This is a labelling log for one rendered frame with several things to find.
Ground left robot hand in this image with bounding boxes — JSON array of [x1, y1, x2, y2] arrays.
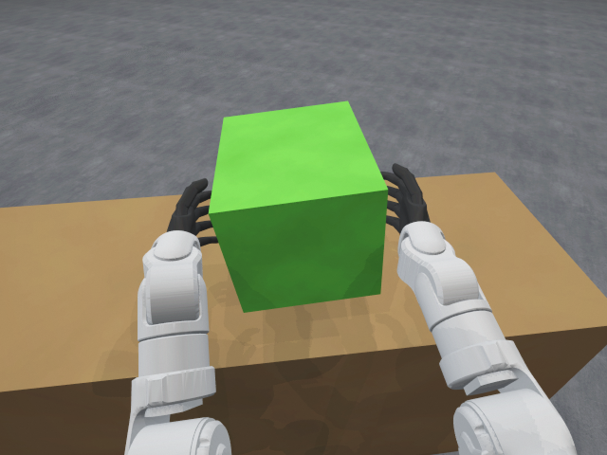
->
[[167, 178, 218, 246]]

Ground right robot hand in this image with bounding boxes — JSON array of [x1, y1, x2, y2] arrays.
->
[[380, 163, 431, 234]]

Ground left robot forearm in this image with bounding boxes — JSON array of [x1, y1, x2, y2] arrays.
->
[[124, 230, 216, 455]]

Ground pedestal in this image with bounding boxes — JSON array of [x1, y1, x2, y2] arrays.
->
[[0, 173, 607, 455]]

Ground carton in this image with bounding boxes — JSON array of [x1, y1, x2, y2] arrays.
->
[[209, 101, 388, 313]]

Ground right robot forearm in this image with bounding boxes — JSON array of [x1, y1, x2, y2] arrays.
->
[[397, 221, 577, 455]]

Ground right robot upper arm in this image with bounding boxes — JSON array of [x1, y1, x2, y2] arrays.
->
[[453, 389, 576, 455]]

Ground left robot upper arm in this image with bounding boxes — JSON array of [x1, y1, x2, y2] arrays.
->
[[128, 417, 231, 455]]

